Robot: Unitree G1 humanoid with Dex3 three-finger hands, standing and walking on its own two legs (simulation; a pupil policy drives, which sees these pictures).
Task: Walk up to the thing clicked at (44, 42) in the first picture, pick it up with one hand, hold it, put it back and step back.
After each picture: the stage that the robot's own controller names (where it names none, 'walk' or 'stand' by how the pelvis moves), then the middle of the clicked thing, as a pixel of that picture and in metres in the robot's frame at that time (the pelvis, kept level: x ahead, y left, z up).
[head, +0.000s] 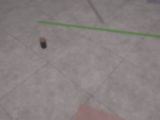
stand; (43, 43) +1.34 +0.42 -0.72
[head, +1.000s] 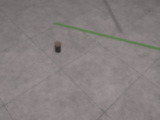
walk; (57, 47) +1.24 +0.18 -0.70
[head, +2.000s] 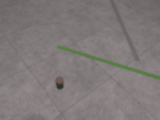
walk; (59, 83) +0.77 +0.16 -0.71
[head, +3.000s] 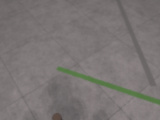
walk; out of the picture +0.43 +0.20 -0.69
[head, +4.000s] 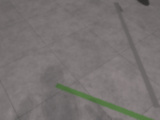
stand; out of the picture +0.28 +0.17 -0.71
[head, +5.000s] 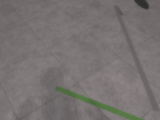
stand; out of the picture +0.27 +0.17 -0.72
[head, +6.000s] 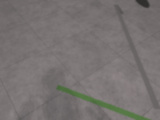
stand; out of the picture +0.29 +0.17 -0.73
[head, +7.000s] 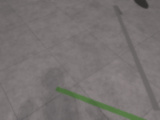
stand; out of the picture +0.27 +0.17 -0.73
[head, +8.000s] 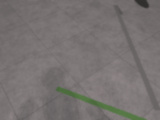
go down; out of the picture +0.27 +0.17 -0.73
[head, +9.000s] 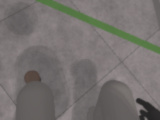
go down; (33, 79) +0.36 +0.18 -0.36
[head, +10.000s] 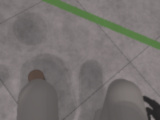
go down; (37, 79) +0.36 +0.18 -0.31
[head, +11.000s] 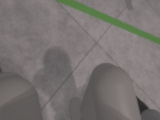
close in; out of the picture +0.35 +0.21 -0.23
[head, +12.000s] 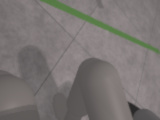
close; out of the picture +0.36 +0.22 -0.22
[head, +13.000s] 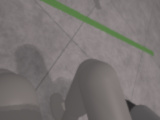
lift; out of the picture +0.35 +0.22 -0.23
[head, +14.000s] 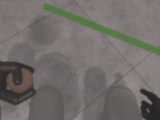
lift; (21, 85) +0.30 +0.21 -0.06
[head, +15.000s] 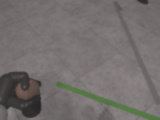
hold; (29, 99) +0.29 +0.17 +0.02
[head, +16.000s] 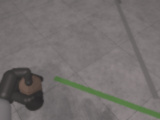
hold; (32, 93) +0.31 +0.17 +0.00
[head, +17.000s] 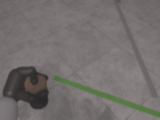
hold; (37, 92) +0.32 +0.16 +0.00
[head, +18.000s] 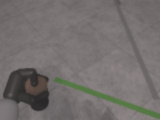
crouch; (38, 94) +0.31 +0.15 +0.00
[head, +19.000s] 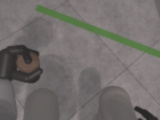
lower; (30, 68) +0.38 +0.17 -0.10
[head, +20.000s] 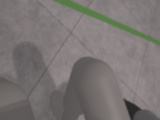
lower; out of the picture +0.40 +0.25 -0.22
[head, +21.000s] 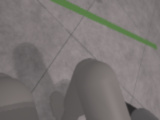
lower; out of the picture +0.39 +0.25 -0.23
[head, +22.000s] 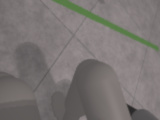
lower; out of the picture +0.38 +0.24 -0.23
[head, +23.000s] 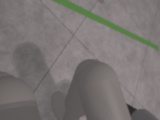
lower; out of the picture +0.38 +0.24 -0.23
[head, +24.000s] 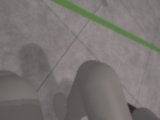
open; out of the picture +0.36 +0.21 -0.23
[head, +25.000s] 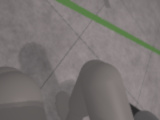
stand; out of the picture +0.35 +0.21 -0.23
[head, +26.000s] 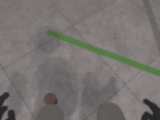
walk; (51, 100) +0.35 +0.16 -0.51
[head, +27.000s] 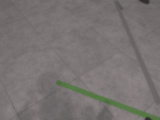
stand; out of the picture +0.30 +0.14 -0.66
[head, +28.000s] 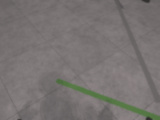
stand; out of the picture +0.31 +0.15 -0.66
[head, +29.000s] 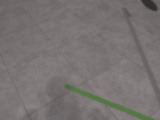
stand; out of the picture +0.32 +0.14 -0.72
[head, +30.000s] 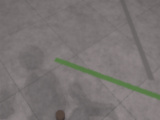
walk; (60, 116) +0.36 +0.10 -0.71
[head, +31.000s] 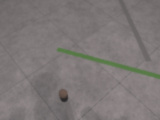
walk; (63, 95) +0.55 +0.15 -0.70
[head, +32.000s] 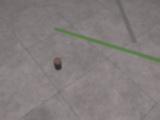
walk; (57, 63) +0.87 +0.19 -0.70
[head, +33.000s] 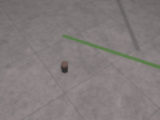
stand; (64, 67) +0.95 +0.14 -0.71
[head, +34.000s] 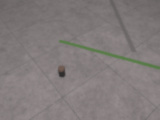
stand; (61, 71) +0.96 +0.18 -0.73
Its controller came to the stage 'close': yes
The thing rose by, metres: 0.71
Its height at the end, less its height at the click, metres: +0.00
